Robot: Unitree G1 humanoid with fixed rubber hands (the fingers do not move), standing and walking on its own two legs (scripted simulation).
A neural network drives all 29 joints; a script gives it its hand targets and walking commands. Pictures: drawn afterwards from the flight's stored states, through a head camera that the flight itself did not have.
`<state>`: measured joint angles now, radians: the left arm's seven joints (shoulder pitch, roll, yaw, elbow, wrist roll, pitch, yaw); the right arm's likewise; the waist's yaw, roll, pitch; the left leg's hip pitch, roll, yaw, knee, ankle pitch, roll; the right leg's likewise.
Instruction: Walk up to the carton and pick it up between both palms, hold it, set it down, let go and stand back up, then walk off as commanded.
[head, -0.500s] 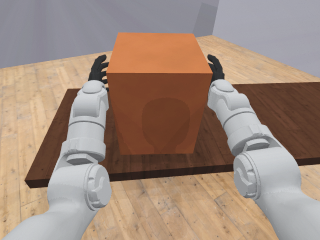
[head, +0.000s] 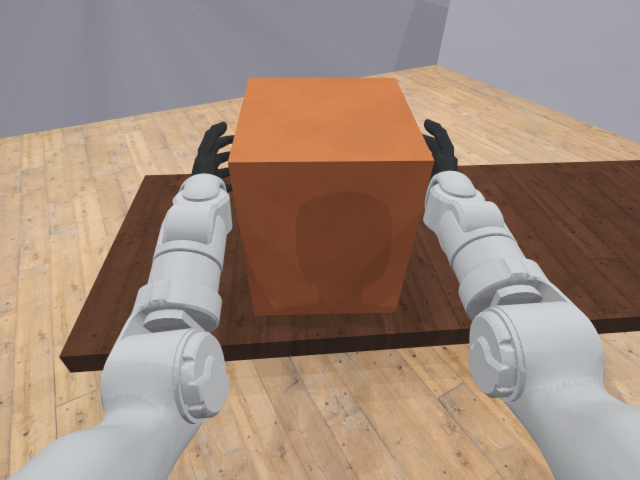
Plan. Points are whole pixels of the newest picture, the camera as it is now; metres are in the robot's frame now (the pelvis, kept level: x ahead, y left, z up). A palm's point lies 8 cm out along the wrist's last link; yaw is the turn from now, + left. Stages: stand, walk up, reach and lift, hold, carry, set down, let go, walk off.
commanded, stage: set down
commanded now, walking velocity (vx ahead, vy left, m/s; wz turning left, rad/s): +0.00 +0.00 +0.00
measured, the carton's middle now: (323, 198) +0.45 -0.02 +0.18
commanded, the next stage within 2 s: none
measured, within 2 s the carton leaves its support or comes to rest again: rests again in 1.46 s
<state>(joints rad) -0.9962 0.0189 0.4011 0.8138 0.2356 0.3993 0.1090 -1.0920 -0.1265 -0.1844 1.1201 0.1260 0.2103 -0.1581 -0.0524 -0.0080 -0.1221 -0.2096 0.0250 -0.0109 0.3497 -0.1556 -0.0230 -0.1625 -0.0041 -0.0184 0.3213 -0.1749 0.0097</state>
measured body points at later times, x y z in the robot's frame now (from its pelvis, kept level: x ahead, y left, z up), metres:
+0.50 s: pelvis +0.00 +0.00 +0.00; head -0.02 +0.01 +0.45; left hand +0.44 +0.13 +0.19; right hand +0.44 -0.16 +0.20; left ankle +0.02 +0.13 -0.75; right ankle +0.00 -0.12 -0.75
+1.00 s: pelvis +0.01 +0.00 +0.00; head -0.01 +0.01 +0.45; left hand +0.45 +0.13 +0.18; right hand +0.44 -0.16 +0.17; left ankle +0.02 +0.13 -0.75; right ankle +0.00 -0.12 -0.75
